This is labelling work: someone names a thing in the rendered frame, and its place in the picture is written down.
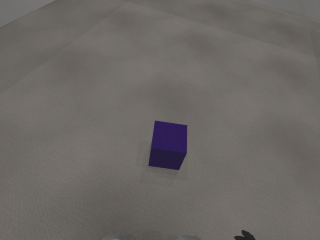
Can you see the robot right hand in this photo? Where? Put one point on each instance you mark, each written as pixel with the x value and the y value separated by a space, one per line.
pixel 247 235

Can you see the carton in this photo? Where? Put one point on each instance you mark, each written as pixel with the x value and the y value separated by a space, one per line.
pixel 169 145

